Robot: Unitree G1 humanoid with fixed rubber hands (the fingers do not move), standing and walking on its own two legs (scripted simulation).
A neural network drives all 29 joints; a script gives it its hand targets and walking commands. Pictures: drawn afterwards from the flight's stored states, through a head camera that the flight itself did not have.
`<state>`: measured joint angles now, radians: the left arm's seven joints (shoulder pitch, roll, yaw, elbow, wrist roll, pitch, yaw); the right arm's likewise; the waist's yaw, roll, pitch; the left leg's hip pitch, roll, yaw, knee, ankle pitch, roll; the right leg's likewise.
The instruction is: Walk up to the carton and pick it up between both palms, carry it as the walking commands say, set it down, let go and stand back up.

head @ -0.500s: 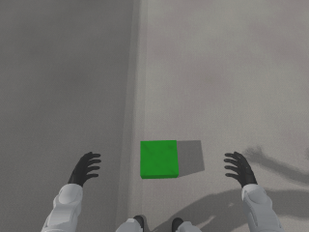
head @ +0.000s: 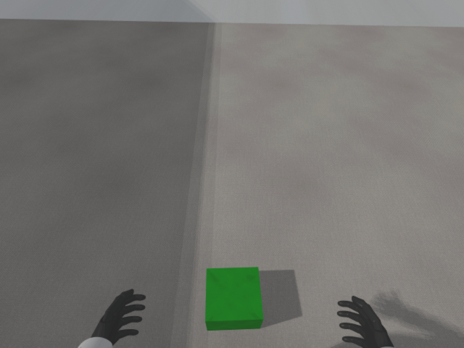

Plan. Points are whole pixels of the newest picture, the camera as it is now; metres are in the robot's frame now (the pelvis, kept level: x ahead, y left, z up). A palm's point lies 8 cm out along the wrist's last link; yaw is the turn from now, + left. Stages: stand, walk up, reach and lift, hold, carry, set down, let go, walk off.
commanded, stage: let go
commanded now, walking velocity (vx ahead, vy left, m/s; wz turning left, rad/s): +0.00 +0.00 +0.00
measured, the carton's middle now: (233, 298) +0.43 +0.01 -0.71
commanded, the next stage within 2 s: stand in 0.18 s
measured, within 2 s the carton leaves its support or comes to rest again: neither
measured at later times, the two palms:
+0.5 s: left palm out of the picture +0.14 +0.29 -0.09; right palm out of the picture +0.14 -0.28 -0.08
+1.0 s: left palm out of the picture +0.13 +0.30 -0.10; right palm out of the picture +0.12 -0.29 -0.09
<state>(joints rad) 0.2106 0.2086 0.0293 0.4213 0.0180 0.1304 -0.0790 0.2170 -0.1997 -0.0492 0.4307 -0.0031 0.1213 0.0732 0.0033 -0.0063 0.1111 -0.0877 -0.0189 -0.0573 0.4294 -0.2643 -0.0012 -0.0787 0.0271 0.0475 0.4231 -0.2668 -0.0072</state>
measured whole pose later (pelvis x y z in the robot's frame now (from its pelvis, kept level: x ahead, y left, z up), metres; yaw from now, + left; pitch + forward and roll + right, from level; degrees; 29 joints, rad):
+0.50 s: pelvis +0.01 +0.01 +0.00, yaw +0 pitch +0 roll +0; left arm 0.19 0.34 0.04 0.72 0.04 0.03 0.01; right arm 0.18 -0.33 -0.04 0.73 -0.04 0.02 -0.01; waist 0.00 -0.01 0.02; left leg -0.18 -0.02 -0.05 0.49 -0.31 0.01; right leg -0.17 0.02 0.05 0.47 -0.30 0.00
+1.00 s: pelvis +0.01 +0.01 +0.00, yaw +0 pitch -1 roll +0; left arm 0.16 0.36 0.02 0.88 0.03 0.00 0.02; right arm 0.16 -0.35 -0.01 0.88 -0.03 0.00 -0.02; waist 0.00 -0.01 0.02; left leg -0.12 -0.03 -0.04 0.41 -0.27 0.01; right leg -0.11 0.01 0.05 0.40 -0.27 0.01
